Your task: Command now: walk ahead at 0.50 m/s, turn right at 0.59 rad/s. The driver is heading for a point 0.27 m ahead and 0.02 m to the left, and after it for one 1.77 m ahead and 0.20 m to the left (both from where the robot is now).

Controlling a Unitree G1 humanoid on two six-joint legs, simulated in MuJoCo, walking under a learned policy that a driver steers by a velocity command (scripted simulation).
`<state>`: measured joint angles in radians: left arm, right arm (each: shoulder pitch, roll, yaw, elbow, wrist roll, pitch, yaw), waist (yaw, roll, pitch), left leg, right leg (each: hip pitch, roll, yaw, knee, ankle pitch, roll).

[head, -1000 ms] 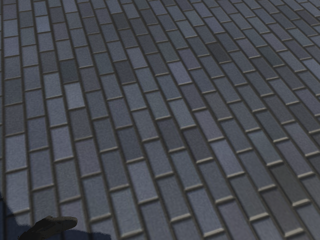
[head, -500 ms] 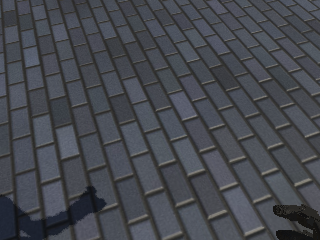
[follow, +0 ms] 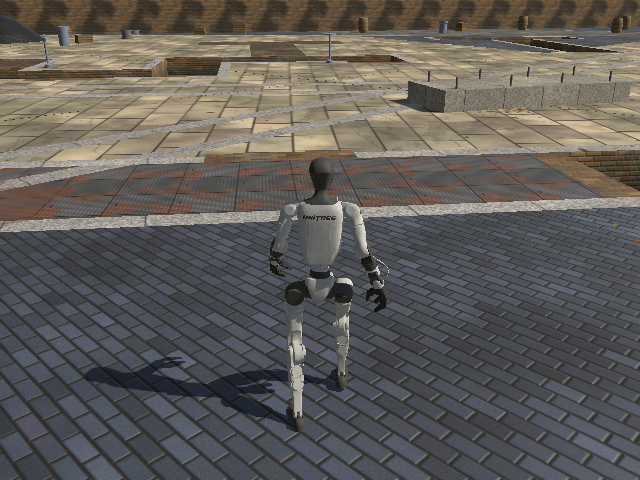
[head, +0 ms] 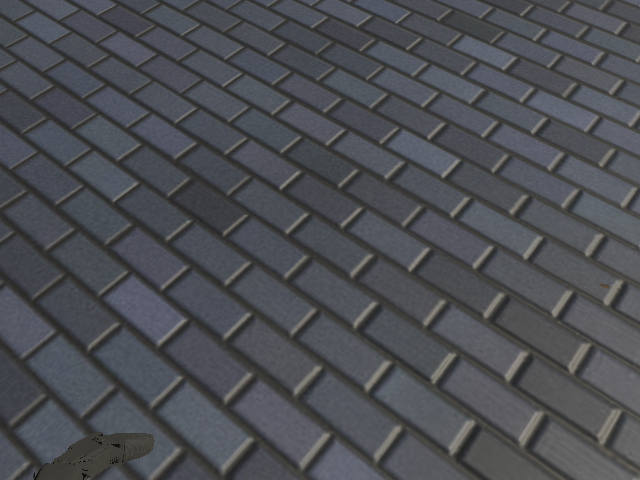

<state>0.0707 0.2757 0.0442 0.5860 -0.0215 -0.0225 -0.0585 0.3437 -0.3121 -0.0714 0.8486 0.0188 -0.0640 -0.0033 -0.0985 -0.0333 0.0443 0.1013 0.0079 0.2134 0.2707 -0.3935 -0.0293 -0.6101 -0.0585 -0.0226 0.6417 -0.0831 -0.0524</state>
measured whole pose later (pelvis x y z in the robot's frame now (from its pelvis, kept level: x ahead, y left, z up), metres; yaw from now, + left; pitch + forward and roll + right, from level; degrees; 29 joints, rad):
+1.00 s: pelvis +0.25 -0.05 +0.02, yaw +9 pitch +1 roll +1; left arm 0.21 0.27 0.06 0.74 0.02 0.00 0.03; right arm 0.18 -0.35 -0.10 0.68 0.01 0.05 -0.03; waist 0.01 0.04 0.02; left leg -0.55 -0.10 -0.14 1.03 -0.42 -0.04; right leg -0.25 0.01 0.01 0.46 -0.24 -0.02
